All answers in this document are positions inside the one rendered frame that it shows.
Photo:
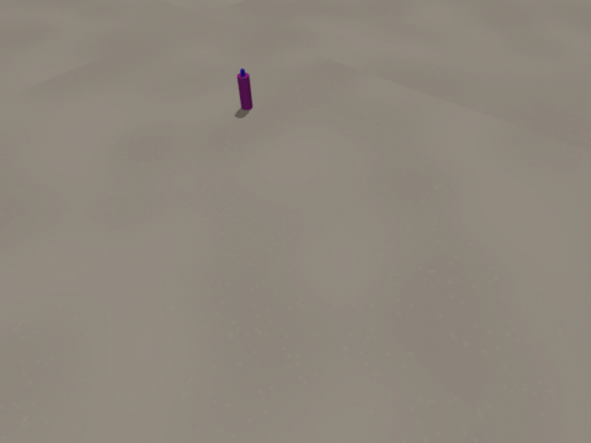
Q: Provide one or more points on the bottle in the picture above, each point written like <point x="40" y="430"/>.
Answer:
<point x="244" y="90"/>

